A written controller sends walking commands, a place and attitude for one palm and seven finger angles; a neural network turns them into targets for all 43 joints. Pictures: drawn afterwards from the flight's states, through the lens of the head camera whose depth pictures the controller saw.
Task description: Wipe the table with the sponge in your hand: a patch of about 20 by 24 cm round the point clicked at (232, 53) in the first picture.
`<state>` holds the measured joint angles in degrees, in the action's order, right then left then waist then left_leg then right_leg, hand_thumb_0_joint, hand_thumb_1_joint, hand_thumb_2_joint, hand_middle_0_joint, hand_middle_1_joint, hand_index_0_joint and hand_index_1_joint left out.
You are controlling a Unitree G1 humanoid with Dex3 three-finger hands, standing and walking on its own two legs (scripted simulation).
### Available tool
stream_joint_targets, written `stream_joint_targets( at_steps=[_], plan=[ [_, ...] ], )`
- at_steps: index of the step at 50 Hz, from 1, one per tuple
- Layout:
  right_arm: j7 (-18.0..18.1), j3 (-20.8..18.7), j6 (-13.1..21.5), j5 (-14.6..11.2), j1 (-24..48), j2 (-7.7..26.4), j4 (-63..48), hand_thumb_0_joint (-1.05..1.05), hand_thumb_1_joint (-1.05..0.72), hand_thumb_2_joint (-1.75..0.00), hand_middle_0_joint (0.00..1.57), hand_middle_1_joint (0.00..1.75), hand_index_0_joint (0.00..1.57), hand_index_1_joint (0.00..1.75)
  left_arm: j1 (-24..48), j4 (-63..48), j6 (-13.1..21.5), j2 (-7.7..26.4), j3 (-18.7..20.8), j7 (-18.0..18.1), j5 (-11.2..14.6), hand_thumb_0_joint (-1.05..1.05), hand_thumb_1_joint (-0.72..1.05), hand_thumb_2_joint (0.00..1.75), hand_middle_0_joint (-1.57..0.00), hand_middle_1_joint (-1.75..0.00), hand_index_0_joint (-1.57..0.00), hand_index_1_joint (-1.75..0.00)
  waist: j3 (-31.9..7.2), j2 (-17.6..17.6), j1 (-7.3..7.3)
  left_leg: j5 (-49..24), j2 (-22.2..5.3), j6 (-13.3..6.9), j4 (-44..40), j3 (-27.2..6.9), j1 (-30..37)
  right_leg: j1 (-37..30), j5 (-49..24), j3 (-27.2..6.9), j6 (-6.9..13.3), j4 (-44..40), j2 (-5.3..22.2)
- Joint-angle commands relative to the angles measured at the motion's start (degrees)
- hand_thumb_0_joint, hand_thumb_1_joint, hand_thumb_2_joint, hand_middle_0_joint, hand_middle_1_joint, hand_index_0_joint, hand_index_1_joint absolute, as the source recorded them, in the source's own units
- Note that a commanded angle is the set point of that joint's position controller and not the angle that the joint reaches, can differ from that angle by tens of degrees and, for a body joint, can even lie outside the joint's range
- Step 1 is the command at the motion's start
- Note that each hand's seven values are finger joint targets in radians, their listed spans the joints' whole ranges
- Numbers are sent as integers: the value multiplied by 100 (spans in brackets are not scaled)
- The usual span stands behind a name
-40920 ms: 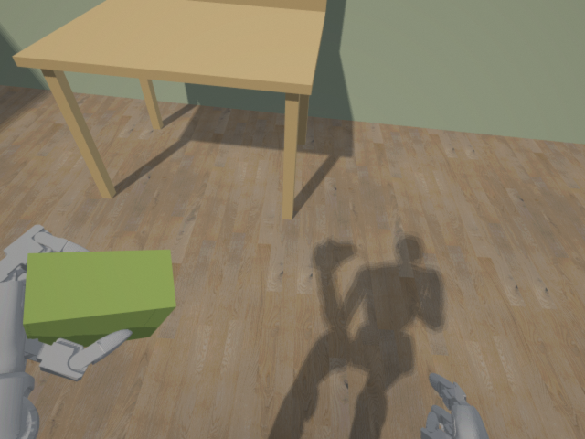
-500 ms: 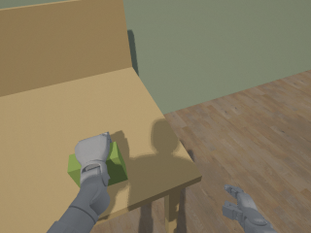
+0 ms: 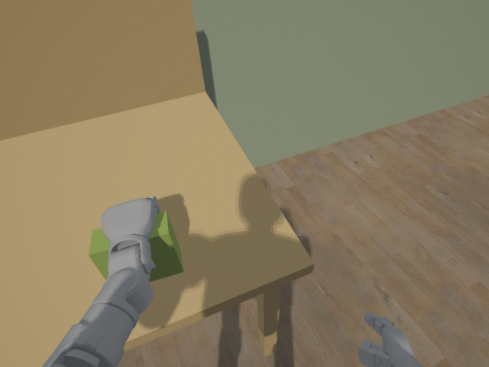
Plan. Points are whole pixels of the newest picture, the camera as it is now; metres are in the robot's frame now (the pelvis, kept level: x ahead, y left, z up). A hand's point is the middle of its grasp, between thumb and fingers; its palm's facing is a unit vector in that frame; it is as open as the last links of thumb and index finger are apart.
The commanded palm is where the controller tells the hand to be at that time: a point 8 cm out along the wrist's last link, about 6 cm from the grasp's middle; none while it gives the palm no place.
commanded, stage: wipe forward along the middle lane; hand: left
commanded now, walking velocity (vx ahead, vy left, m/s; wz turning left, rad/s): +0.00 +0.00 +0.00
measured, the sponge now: (143, 258) +0.31 +0.24 -0.02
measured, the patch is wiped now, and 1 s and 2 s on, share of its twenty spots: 1.00 1.00 1.00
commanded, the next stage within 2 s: slide back across to the first lane in 1.24 s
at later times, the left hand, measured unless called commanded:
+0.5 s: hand (136, 217) +0.37 +0.26 +0.03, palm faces -0.07 -0.01 -1.00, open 10.2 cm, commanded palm +0.36 +0.27 +0.06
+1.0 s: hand (133, 199) +0.42 +0.29 +0.02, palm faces -0.11 +0.00 -0.99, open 10.2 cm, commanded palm +0.41 +0.29 +0.06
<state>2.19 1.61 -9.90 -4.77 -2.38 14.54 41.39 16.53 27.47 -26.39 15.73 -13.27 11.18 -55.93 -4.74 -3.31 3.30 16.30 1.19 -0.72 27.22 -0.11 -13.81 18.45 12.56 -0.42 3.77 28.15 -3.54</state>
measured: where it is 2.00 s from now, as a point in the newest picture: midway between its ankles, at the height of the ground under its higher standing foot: outside the picture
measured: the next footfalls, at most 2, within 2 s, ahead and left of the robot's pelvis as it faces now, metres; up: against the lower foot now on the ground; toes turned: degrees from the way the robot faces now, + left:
none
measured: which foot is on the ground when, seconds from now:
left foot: down 0.00-1.00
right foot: down 0.00-1.00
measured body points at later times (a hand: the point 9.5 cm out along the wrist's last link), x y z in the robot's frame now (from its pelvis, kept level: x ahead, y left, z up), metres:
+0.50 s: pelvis -0.03 -0.01 -0.01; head +0.01 -0.04 +0.44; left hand +0.37 +0.26 +0.08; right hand +0.11 -0.27 -0.14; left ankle -0.03 +0.12 -0.74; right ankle +0.02 -0.08 -0.74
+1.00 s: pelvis -0.02 +0.00 -0.01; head +0.05 -0.01 +0.43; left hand +0.42 +0.28 +0.08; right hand +0.07 -0.27 -0.15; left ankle -0.03 +0.12 -0.74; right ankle +0.02 -0.08 -0.74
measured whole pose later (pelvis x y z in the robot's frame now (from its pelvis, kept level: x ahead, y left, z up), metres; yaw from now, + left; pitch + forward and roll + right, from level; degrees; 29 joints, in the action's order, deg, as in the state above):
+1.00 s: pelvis -0.02 +0.00 -0.01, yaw +1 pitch +14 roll +0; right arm 1.7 -0.3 -6.1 -4.4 -11.8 15.7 44.1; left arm 45.3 65.1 -11.4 26.8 -2.6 16.2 -58.3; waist -7.0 -2.5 -3.7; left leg 17.5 0.6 -0.6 35.8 -1.4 -32.1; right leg 34.6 11.9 1.3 3.8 32.7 -4.1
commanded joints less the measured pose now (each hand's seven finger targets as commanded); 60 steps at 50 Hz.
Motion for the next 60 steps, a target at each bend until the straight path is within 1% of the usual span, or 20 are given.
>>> stream_joint_targets(
  at_steps=[1, 4, 5, 8, 9, 10, 12, 14, 17, 19, 22, 24, 27, 29, 33, 35, 40, 48, 55, 60],
  plan=[
    [82, -238, 257, 13, 816, 705, -863, 0, -90, -90, 20, 30, 20, 30, 1663, 121, 72, 1256, 616, 256, -223, 0, 10, 130, -120, -160, -120, -160, -843, 849, -96, -445, 153, -169, -247, -63, -691, -885, -606, -611, 3, -480, 281],
    [91, -259, 263, 9, 754, 744, -833, 0, -90, -90, 20, 30, 20, 30, 1851, 403, 162, 1476, 809, 291, -259, 0, 10, 130, -120, -160, -120, -160, -883, 642, -80, -369, 150, -159, -225, -97, -775, -741, -374, -645, 36, -488, 269],
    [97, -264, 260, 12, 666, 721, -846, 0, -90, -90, 20, 30, 20, 30, 1949, 426, 209, 1343, 664, 307, -259, 0, 10, 130, -120, -160, -120, -160, -951, 598, -129, -301, 141, -168, -198, -69, -799, -725, -273, -528, 6, -444, 300],
    [120, -286, 307, 19, 545, 730, -802, 0, -90, -90, 20, 30, 20, 30, 2179, 750, 363, 1386, 697, 387, -262, 0, 10, 130, -120, -160, -120, -160, -900, 693, -201, -156, 129, -184, -118, -46, -946, -572, -123, -528, -25, -467, 310],
    [124, -293, 312, 25, 518, 764, -781, 0, -90, -90, 20, 30, 20, 30, 2233, 811, 418, 1652, 953, 417, -259, 0, 10, 130, -120, -160, -120, -160, -1008, 742, -145, -112, 123, -176, -144, -99, -1023, -599, -8, -602, -5, -463, 285],
    [144, -286, 320, 27, 452, 734, -793, 0, -90, -90, 20, 30, 20, 30, 2302, 915, 471, 1489, 773, 442, -238, 0, 10, 130, -120, -160, -120, -160, -979, 826, -231, -1, 124, -197, -91, -40, -1115, -601, 119, -555, -66, -468, 331],
    [167, -302, 367, 36, 347, 764, -708, 0, -90, -90, 20, 30, 20, 30, 2584, 1194, 602, 1640, 872, 506, -244, 0, 10, 130, -120, -160, -120, -160, -853, 975, -307, 166, 104, -203, -44, -30, -1260, -428, 365, -575, -98, -507, 345],
    [191, -301, 392, 54, 300, 801, -668, 0, -90, -90, 20, 30, 20, 30, 2747, 1399, 699, 1965, 1131, 558, -262, 0, 10, 130, -120, -160, -120, -160, -883, 950, -255, 299, 109, -194, -42, -63, -1422, -370, 618, -668, -87, -529, 337],
    [211, -302, 453, 36, 112, 792, -572, 0, -90, -90, 20, 30, 20, 30, 3312, 1742, 853, 2015, 978, 616, -309, 0, 10, 130, -120, -160, -120, -160, -804, 916, -429, 523, 88, -216, 50, 3, -1594, -215, 984, -664, -150, -554, 407],
    [207, -306, 450, 44, 92, 823, -554, 0, -90, -90, 20, 30, 20, 30, 3385, 1934, 862, 2296, 1193, 644, -332, 0, 10, 130, -120, -160, -120, -160, -977, 695, -341, 517, 89, -196, 43, -28, -1645, -222, 1000, -715, -108, -540, 395],
    [173, -317, 475, 19, -57, 777, -553, 0, -90, -90, 20, 30, 20, 30, 3563, 2168, 917, 2114, 1004, 675, -246, 0, 10, 130, -120, -160, -120, -160, -1173, 639, -431, 438, 64, -209, 117, 36, -1687, -331, 782, -651, -159, -496, 437],
    [174, -319, 460, 25, -100, 843, -527, 0, -90, -90, 20, 30, 20, 30, 3561, 2369, 932, 2562, 1339, 674, -234, 0, 10, 130, -120, -160, -120, -160, -1395, 672, -359, 389, 73, -198, 134, -12, -1813, -503, 722, -771, -147, -498, 424],
    [147, -317, 489, 4, -275, 836, -483, 0, -90, -90, 20, 30, 20, 30, 3950, 2568, 1020, 2329, 1016, 648, -271, 0, 10, 130, -120, -160, -120, -160, -1223, 655, -579, 444, 40, -230, 184, 15, -1888, -338, 675, -692, -184, -495, 454],
    [135, -344, 482, 16, -358, 881, -445, 0, -90, -90, 20, 30, 20, 30, 3960, 2657, 1081, 2633, 1265, 646, -359, 0, 10, 130, -120, -160, -120, -160, -1436, 546, -513, 259, 41, -232, 190, -45, -1876, -367, 376, -640, -139, -373, 401],
    [91, -382, 502, 32, -587, 872, -407, 0, -90, -90, 20, 30, 20, 30, 3990, 2812, 1249, 2374, 1095, 689, -359, 0, 10, 130, -120, -160, -120, -160, -1473, 595, -641, 117, 15, -242, 322, 16, -1916, -304, -101, -566, -170, -267, 396],
    [79, -404, 503, 40, -690, 897, -374, 0, -90, -90, 20, 30, 20, 30, 3942, 2907, 1294, 2600, 1298, 728, -333, 0, 10, 130, -120, -160, -120, -160, -1633, 738, -616, 25, 17, -252, 360, 10, -1967, -407, -254, -533, -183, -197, 375],
    [36, -437, 513, 43, -860, 930, -289, 0, -90, -90, 20, 30, 20, 30, 4191, 3045, 1342, 2631, 1267, 786, -413, 0, 10, 130, -120, -160, -120, -160, -1651, 679, -708, -84, 15, -258, 428, 17, -2021, -273, -508, -485, -179, -116, 356],
    [-10, -438, 510, 57, -1056, 941, -225, 0, -90, -90, 20, 30, 20, 30, 4607, 3342, 1294, 2610, 1163, 800, -472, 0, 10, 130, -120, -160, -120, -160, -1665, 518, -831, -211, -5, -269, 491, 11, -1962, -19, -706, -363, -172, -56, 324],
    [-4, -410, 487, 76, -1231, 996, -208, 0, -90, -90, 20, 30, 20, 30, 5010, 3538, 1316, 3069, 1365, 796, -534, 0, 10, 130, -120, -160, -120, -160, -1841, 516, -896, -248, -17, -258, 541, -33, -2076, 21, -732, -294, -177, 44, 301],
    [-22, -408, 511, 85, -1362, 1003, -184, 0, -90, -90, 20, 30, 20, 30, 5323, 3740, 1297, 3087, 1265, 791, -634, 0, 10, 130, -120, -160, -120, -160, -1827, 277, -971, -246, -35, -256, 567, -64, -2018, 298, -603, -239, -153, 75, 269]
  ],
)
